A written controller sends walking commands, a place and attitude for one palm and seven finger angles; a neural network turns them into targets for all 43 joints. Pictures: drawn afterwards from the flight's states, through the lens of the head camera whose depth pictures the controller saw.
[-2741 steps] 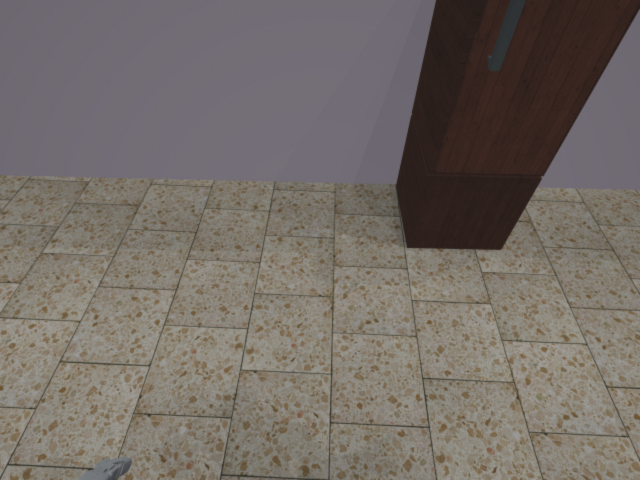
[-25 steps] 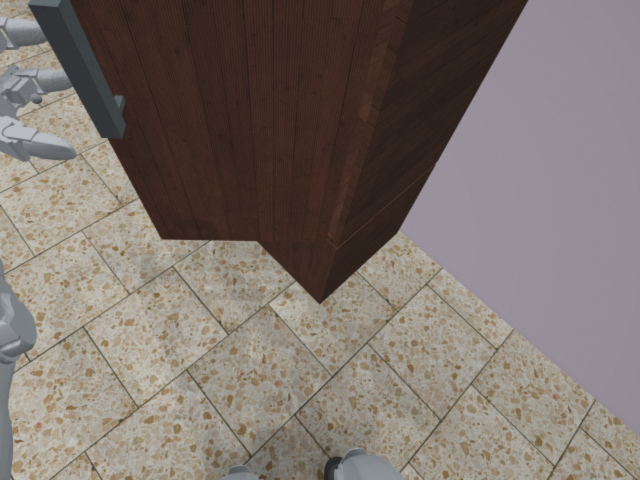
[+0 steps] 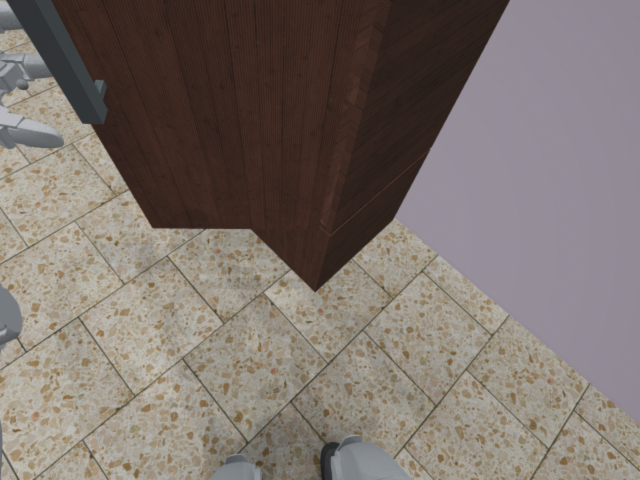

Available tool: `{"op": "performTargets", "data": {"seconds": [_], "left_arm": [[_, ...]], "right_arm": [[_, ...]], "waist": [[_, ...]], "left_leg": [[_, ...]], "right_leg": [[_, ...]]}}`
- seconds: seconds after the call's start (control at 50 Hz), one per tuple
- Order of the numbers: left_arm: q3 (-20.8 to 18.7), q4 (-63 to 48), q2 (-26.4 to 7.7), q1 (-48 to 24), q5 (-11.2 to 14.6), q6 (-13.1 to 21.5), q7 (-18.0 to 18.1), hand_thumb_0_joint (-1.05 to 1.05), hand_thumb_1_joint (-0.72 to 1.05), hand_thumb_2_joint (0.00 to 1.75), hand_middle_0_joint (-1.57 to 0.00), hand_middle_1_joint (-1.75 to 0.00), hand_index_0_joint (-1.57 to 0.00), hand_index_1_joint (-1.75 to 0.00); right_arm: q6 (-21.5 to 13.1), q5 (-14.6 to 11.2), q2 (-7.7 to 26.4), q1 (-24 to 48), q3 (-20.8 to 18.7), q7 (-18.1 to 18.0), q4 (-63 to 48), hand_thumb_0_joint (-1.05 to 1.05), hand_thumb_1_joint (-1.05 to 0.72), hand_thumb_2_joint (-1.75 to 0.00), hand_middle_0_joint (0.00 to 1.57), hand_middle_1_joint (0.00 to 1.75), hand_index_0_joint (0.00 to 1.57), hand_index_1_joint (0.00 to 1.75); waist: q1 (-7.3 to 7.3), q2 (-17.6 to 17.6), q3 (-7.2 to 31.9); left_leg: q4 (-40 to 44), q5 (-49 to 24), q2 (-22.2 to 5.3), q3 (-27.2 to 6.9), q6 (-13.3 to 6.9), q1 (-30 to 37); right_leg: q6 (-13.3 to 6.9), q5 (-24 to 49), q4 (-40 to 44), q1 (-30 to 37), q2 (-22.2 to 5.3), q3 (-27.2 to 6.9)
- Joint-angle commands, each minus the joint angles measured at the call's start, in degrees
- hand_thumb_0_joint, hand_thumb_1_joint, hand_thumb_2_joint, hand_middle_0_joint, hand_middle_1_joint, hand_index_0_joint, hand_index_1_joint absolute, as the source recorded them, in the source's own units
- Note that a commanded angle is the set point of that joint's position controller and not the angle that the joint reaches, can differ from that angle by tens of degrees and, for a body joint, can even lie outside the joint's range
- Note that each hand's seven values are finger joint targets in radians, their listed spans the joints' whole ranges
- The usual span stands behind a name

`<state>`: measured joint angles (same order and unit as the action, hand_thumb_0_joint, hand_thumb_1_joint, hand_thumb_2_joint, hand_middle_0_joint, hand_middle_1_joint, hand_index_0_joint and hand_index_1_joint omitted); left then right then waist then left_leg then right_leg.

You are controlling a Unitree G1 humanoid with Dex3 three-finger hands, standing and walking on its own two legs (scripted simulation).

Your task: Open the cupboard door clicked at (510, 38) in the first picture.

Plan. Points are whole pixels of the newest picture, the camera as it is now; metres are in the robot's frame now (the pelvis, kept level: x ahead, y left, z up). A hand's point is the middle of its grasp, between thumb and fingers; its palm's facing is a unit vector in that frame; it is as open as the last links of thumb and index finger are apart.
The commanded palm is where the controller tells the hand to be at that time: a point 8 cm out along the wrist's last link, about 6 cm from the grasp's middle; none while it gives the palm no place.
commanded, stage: slide the fingers in behind the handle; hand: left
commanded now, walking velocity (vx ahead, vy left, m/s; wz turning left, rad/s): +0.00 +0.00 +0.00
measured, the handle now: (67, 46) +0.58 +0.22 +0.15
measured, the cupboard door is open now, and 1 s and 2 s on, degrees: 47 47 48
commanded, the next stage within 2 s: close the thumb around the handle in 1.42 s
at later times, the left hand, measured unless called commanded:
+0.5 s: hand (60, 83) +0.53 +0.22 +0.14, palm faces -0.06 -1.00 +0.00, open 13.9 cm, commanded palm +0.51 +0.27 +0.14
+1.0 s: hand (81, 85) +0.53 +0.20 +0.14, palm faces -0.03 -1.00 -0.01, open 14.0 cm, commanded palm +0.51 +0.24 +0.14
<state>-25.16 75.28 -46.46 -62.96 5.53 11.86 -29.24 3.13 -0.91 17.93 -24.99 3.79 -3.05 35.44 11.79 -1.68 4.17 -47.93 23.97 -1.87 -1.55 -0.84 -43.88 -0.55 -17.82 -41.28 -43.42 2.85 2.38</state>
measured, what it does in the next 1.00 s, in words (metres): stands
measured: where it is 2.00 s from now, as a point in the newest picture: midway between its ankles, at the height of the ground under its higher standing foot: outside the picture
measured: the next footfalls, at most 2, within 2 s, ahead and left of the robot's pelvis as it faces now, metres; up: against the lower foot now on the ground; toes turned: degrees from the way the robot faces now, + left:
none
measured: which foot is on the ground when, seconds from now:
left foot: down 0.00-1.00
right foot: down 0.00-1.00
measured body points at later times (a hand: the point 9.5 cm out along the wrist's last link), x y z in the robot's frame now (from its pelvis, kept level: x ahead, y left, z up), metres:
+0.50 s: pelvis +0.01 +0.00 +0.00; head +0.12 +0.02 +0.44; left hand +0.53 +0.27 +0.14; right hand -0.01 -0.26 -0.10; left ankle -0.02 +0.10 -0.70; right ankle +0.01 -0.12 -0.70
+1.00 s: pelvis +0.01 +0.00 +0.00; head +0.11 +0.01 +0.44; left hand +0.52 +0.25 +0.15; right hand +0.00 -0.27 -0.11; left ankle -0.02 +0.10 -0.70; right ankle +0.01 -0.12 -0.70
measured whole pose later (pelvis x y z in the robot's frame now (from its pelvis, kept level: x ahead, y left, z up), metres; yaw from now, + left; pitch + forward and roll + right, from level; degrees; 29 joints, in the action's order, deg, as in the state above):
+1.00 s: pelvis +0.01 +0.00 +0.00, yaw +0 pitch +18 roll -3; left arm -21.7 70.2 -34.6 -58.7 6.4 12.9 -19.1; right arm 1.7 -0.1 16.6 -25.0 2.4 -1.1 36.5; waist 10.1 -2.4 5.0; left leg -45.8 24.0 -1.4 -1.1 -0.8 -39.5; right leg -0.6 -18.6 -40.7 -39.8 2.4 1.8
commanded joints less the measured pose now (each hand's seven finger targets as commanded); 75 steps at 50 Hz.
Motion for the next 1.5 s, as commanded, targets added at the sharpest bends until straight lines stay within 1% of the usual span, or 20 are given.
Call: {"op": "performTargets", "data": {"seconds": [0.0,0.08,0.16,0.28,0.34,0.42,0.5,0.56,0.64,0.7,0.76,0.8,0.9,0.96,0.98,1.06,1.08,1.22,1.32,1.48], "left_arm": [[-2.85,-14.75,-16.68,-26.49,1.28,3.82,0.76,0.0,-0.5,0.3,-0.3,-1.2,-0.3,-1.2],[-2.52,-17.02,-14.16,-24.47,1.27,4.15,2.53,0.0,-0.5,0.3,-0.3,-1.2,-0.3,-1.2],[-2.33,-15.09,-13.1,-23.04,1.24,3.1,3.94,0.0,-0.5,0.3,-0.3,-1.2,-0.3,-1.2],[-0.3,-18.67,-8.58,-22.94,0.87,4.14,5.59,0.0,-0.5,0.3,-0.3,-1.2,-0.3,-1.2],[-1.08,-17.21,-8.23,-20.19,1.83,3.83,5.36,0.0,-0.5,0.3,-0.3,-1.2,-0.3,-1.2],[-0.49,-15.78,-7.58,-20.87,1.76,3.15,5.32,0.0,-0.5,0.3,-0.3,-1.2,-0.3,-1.2],[-1.19,-19.41,-7.66,-21.3,1.39,4.98,6.8,0.0,-0.5,0.3,-0.3,-1.2,-0.3,-1.2],[0.38,-21.77,-4.26,-21.66,2.45,5.97,7.19,0.0,-0.5,0.3,-0.3,-1.2,-0.3,-1.2],[0.31,-16.94,-4.98,-21.59,1.72,3.86,7.97,0.0,-0.5,0.3,-0.3,-1.2,-0.3,-1.2],[0.09,-18.42,-5.28,-21.57,0.82,4.22,8.85,0.0,-0.5,0.3,-0.3,-1.2,-0.3,-1.2],[-0.33,-21.02,-4.98,-21.72,1.37,5.67,9.35,0.0,-0.5,0.3,-0.3,-1.2,-0.3,-1.2],[2.11,-19.12,-1.52,-22.25,1.75,5.54,9.13,0.0,-0.5,0.3,-0.3,-1.2,-0.3,-1.2],[2.29,-18.23,-1.73,-24.72,1.55,5.19,9.48,0.0,-0.5,0.3,-0.3,-1.2,-0.3,-1.2],[4.93,-18.71,1.75,-24.93,1.69,5.21,9.33,0.0,-0.5,0.3,-0.3,-1.2,-0.3,-1.2],[3.46,-19.0,-0.11,-25.34,1.51,5.38,9.49,0.0,-0.5,0.3,-0.3,-1.2,-0.3,-1.2],[5.48,-18.23,2.37,-26.38,1.78,5.21,9.57,0.0,-0.5,0.3,-0.3,-1.2,-0.3,-1.2],[3.85,-18.69,0.44,-26.4,1.63,5.32,9.67,0.0,-0.5,0.3,-0.3,-1.2,-0.3,-1.2],[4.96,-20.9,2.5,-24.84,2.06,5.86,9.47,0.0,-0.5,0.3,-0.3,-1.2,-0.3,-1.2],[4.18,-19.47,1.9,-23.72,2.49,5.65,9.93,0.0,-0.5,0.3,-0.3,-1.2,-0.3,-1.2],[5.91,-19.68,4.57,-25.07,2.36,5.61,10.41,0.0,-0.5,0.3,-0.3,-1.2,-0.3,-1.2]], "right_arm": [[-1.45,0.3,10.29,-11.29,-3.97,-0.67,-1.98,0.0,-0.9,-0.9,0.2,0.3,0.2,0.3],[-1.33,0.65,9.85,-11.36,-4.18,0.03,-2.28,0.0,-0.9,-0.9,0.2,0.3,0.2,0.3],[-0.99,0.52,9.9,-11.26,-4.15,0.28,-2.6,0.0,-0.9,-0.9,0.2,0.3,0.2,0.3],[-1.13,0.87,9.35,-11.48,-4.76,0.88,-2.48,0.0,-0.9,-0.9,0.2,0.3,0.2,0.3],[-0.89,0.77,9.5,-11.51,-4.92,1.02,-2.4,0.0,-0.9,-0.9,0.2,0.3,0.2,0.3],[-0.99,0.66,9.37,-10.86,-4.72,0.96,-2.3,0.0,-0.9,-0.9,0.2,0.3,0.2,0.3],[-1.33,0.91,8.98,-10.82,-4.94,1.16,-2.44,0.0,-0.9,-0.9,0.2,0.3,0.2,0.3],[-1.64,0.89,8.63,-10.32,-5.13,1.42,-2.45,0.0,-0.9,-0.9,0.2,0.3,0.2,0.3],[-1.39,0.62,8.9,-9.69,-4.95,1.28,-2.07,0.0,-0.9,-0.9,0.2,0.3,0.2,0.3],[-1.75,0.83,8.62,-9.46,-4.89,1.32,-2.58,0.0,-0.9,-0.9,0.2,0.3,0.2,0.3],[-1.91,0.96,8.5,-9.6,-5.11,1.29,-2.77,0.0,-0.9,-0.9,0.2,0.3,0.2,0.3],[-2.04,0.77,8.31,-9.27,-5.02,1.42,-2.34,0.0,-0.9,-0.9,0.2,0.3,0.2,0.3],[-2.57,0.83,8.63,-9.54,-5.04,1.32,-1.56,0.0,-0.9,-0.9,0.2,0.3,0.2,0.3],[-2.85,0.91,8.3,-9.53,-5.0,1.3,-1.52,0.0,-0.9,-0.9,0.2,0.3,0.2,0.3],[-2.92,0.97,8.49,-9.74,-5.2,1.28,-1.11,0.0,-0.9,-0.9,0.2,0.3,0.2,0.3],[-3.26,0.96,8.41,-10.09,-5.09,1.21,-0.58,0.0,-0.9,-0.9,0.2,0.3,0.2,0.3],[-3.29,1.07,8.58,-10.15,-5.2,1.26,-0.47,0.0,-0.9,-0.9,0.2,0.3,0.2,0.3],[-3.6,1.04,8.32,-9.7,-5.32,1.51,-0.6,0.0,-0.9,-0.9,0.2,0.3,0.2,0.3],[-3.48,0.92,8.51,-9.44,-5.21,1.59,-0.47,0.0,-0.9,-0.9,0.2,0.3,0.2,0.3],[-3.78,1.12,8.25,-9.56,-5.38,1.58,-0.06,0.0,-0.9,-0.9,0.2,0.3,0.2,0.3]], "waist": [[0.02,-11.6,28.79],[-0.8,-12.3,30.18],[-0.52,-7.74,25.91],[-0.7,-11.65,28.02],[-0.76,-6.32,27.06],[-0.54,-6.56,23.83],[-1.56,-8.99,27.7],[-1.33,-8.86,28.44],[-0.68,-4.83,23.33],[-1.57,-8.15,25.99],[-1.52,-6.37,28.31],[-0.73,-5.87,25.77],[-0.3,-6.49,25.85],[0.39,-6.39,25.08],[0.0,-6.99,26.33],[0.94,-6.42,24.79],[0.11,-7.19,26.86],[-0.53,-8.47,28.09],[-0.4,-5.75,24.93],[0.15,-6.29,25.32]], "left_leg": [[3.94,-25.15,0.34,-1.27,-0.82,18.91],[3.78,-30.26,-0.08,-1.64,-0.21,22.22],[4.61,-26.93,0.17,-1.29,-0.95,18.14],[4.53,-32.52,-0.25,-1.58,0.0,23.74],[4.72,-31.56,-0.26,-1.09,-0.5,21.84],[5.22,-28.38,0.13,-0.71,-0.82,19.2],[4.58,-33.42,-0.06,-1.37,-0.14,23.28],[4.36,-35.47,-0.15,-1.41,-0.06,24.96],[5.46,-27.14,0.43,-0.67,-0.85,18.7],[5.19,-28.44,0.69,-0.46,-0.67,20.17],[4.72,-31.46,0.48,-0.61,-0.76,21.66],[5.1,-29.14,0.48,-0.58,-0.62,21.15],[5.37,-25.86,0.77,-0.57,-0.87,20.49],[5.36,-26.01,0.89,-0.48,-1.05,20.3],[5.24,-26.41,0.73,-0.65,-0.83,21.02],[5.36,-25.71,0.73,-0.95,-0.93,21.04],[5.31,-26.11,0.75,-1.07,-0.72,21.57],[5.42,-29.62,0.49,-1.33,-0.25,24.26],[5.86,-27.78,0.49,-1.07,-0.54,21.88],[5.43,-30.11,0.37,-1.68,-0.19,24.07]], "right_leg": [[-0.25,19.38,2.51,13.08,0.19,-1.37],[-0.42,21.32,2.18,12.39,0.6,-0.61],[-0.38,20.81,2.69,13.69,0.66,-0.61],[-0.41,22.1,2.55,11.92,0.68,-0.26],[-0.23,23.52,2.74,14.19,0.79,-0.35],[-0.28,22.67,2.89,14.05,0.46,-0.61],[-0.49,24.04,2.24,14.16,0.5,-0.58],[-0.53,24.85,2.23,14.3,0.56,-0.43],[-0.17,22.6,2.94,15.21,0.23,-0.81],[-0.43,23.52,2.47,15.88,0.0,-1.03],[-0.52,26.07,2.06,17.4,0.18,-1.05],[-0.3,24.19,2.6,15.81,0.26,-0.9],[-0.38,22.33,2.99,15.7,0.09,-1.3],[-0.48,22.58,3.02,15.22,0.05,-1.18],[-0.38,22.57,2.98,15.2,0.01,-1.22],[-0.46,21.24,3.18,13.69,0.07,-0.94],[-0.45,21.5,3.01,14.55,0.06,-1.09],[-0.62,22.81,2.7,14.36,0.17,-0.57],[-0.56,22.44,3.11,14.92,0.3,-0.58],[-0.41,22.13,2.85,12.85,0.26,-0.33]]}}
